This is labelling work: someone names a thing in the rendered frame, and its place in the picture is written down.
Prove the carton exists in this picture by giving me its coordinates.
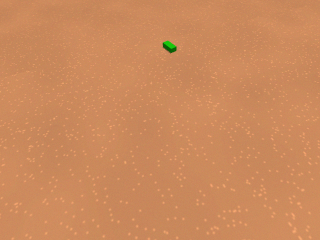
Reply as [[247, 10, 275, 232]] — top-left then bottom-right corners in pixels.
[[163, 41, 177, 53]]

